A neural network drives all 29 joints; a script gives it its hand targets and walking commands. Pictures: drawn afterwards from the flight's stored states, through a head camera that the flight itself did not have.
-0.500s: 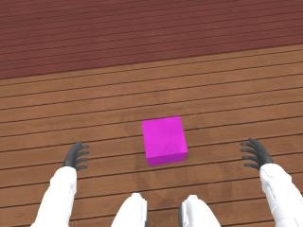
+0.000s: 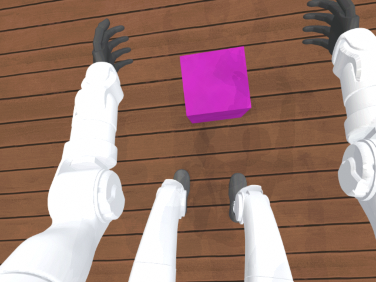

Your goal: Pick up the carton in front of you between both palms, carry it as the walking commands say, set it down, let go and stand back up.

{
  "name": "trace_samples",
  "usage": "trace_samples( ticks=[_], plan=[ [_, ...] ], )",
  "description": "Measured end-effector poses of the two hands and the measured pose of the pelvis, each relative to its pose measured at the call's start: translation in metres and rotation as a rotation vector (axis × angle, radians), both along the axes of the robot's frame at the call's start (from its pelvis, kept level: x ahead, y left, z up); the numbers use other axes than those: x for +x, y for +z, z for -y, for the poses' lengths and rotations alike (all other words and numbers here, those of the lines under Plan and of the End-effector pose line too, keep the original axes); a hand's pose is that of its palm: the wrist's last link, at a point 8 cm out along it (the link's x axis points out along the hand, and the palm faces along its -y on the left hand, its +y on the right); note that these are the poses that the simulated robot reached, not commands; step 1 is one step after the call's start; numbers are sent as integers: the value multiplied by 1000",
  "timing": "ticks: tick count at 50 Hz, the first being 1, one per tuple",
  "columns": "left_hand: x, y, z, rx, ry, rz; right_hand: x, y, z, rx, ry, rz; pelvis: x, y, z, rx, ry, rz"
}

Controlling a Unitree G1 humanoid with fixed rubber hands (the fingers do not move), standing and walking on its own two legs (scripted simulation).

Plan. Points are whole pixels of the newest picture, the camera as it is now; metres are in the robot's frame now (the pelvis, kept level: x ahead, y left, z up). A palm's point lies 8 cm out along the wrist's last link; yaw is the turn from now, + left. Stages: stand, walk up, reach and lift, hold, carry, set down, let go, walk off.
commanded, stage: reach and lift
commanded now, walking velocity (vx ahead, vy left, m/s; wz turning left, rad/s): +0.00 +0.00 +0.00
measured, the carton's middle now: (214, 90) +0.56 +0.01 -0.54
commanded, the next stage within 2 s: none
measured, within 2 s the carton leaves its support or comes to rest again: leaves its support in 1.92 s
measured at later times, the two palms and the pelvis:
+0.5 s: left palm (139, 71) +0.52 +0.21 -0.23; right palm (292, 49) +0.59 -0.16 -0.23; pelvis +0.04 +0.00 -0.07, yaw +2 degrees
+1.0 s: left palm (159, 92) +0.52 +0.20 -0.44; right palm (269, 78) +0.58 -0.16 -0.44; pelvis -0.03 +0.00 -0.27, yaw +3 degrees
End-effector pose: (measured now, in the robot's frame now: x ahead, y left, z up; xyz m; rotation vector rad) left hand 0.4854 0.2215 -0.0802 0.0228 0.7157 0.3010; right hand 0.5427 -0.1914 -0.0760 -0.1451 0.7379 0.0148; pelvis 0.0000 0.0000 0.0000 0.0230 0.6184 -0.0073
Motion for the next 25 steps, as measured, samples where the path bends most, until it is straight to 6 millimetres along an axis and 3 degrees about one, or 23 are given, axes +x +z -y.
trace_samples(
  ticks=[6, 11, 18, 25],
  plan=[
    [35, -19, 12, -14, 13, 50, 41, -18, -13, 30, 17, 49, 8, -7, 2, 3, -2, -85],
    [50, -36, 15, -12, 13, 74, 59, -38, -18, 31, 21, 71, 24, -8, 4, 7, 1, -158],
    [47, -77, 15, -15, 15, 54, 56, -81, -25, 43, 2, 55, 41, -22, 5, 11, 10, -262],
    [38, -149, 14, -21, 20, 22, 42, -155, -29, 31, -17, 29, 39, -75, 2, 13, 16, -331]
  ],
)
